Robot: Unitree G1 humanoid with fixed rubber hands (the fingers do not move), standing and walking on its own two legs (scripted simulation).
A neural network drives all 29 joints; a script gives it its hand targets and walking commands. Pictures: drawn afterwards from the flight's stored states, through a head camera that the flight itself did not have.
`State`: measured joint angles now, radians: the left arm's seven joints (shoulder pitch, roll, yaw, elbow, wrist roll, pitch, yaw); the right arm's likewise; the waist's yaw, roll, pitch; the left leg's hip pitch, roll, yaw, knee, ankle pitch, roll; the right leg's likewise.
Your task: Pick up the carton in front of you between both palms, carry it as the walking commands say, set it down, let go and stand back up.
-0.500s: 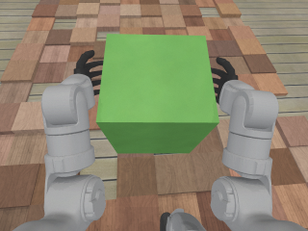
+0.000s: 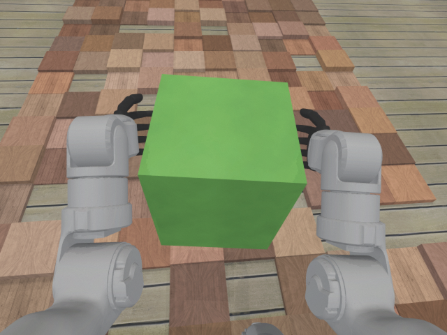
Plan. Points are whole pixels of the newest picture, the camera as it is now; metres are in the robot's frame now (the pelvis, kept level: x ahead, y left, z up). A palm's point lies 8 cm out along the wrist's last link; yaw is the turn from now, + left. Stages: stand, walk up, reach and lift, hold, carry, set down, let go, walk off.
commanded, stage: carry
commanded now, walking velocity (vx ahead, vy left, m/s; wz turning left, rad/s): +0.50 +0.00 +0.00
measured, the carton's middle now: (219, 170) +0.40 -0.01 +0.06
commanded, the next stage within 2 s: none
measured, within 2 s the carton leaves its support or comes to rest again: neither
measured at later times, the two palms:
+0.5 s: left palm (150, 50) +0.66 +0.13 +0.13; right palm (285, 51) +0.68 -0.17 +0.12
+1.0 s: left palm (183, 2) +0.95 +0.07 +0.10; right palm (287, 16) +0.91 -0.22 +0.09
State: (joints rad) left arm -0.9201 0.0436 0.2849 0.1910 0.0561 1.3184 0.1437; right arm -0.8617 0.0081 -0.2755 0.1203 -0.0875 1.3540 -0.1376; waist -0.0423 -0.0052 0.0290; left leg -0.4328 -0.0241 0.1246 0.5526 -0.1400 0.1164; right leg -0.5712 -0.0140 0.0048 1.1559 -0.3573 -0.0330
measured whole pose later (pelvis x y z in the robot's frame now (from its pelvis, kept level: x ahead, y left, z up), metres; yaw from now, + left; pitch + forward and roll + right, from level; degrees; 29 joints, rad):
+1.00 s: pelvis +0.56 -0.04 -0.01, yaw -2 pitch +6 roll +1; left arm -0.68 -0.02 0.26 0.05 0.08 1.19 0.12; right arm -0.66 0.02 -0.18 0.06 -0.02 1.20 -0.16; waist -0.08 0.00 0.00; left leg -0.37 0.02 0.11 0.63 -0.36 0.02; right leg -0.49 -0.03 -0.07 0.51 -0.19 -0.02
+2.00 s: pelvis +1.16 -0.03 -0.04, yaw +1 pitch +4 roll +0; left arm -0.67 -0.03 0.23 -0.01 0.08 1.27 0.14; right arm -0.66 0.04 -0.22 -0.02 -0.06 1.28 -0.14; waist -0.05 -0.01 -0.07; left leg 0.00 -0.04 0.09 0.52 -0.52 0.05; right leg -0.48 0.01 -0.17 0.41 0.07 -0.06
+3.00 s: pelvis +1.78 -0.02 -0.02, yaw -1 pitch +5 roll +0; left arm -0.81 0.04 0.25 0.34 0.08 1.21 0.13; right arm -0.80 -0.01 -0.20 0.32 -0.05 1.24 -0.15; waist -0.03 0.03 -0.10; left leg -0.24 0.04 0.15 0.67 -0.13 0.06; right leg -0.44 0.00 -0.10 0.46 -0.18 -0.03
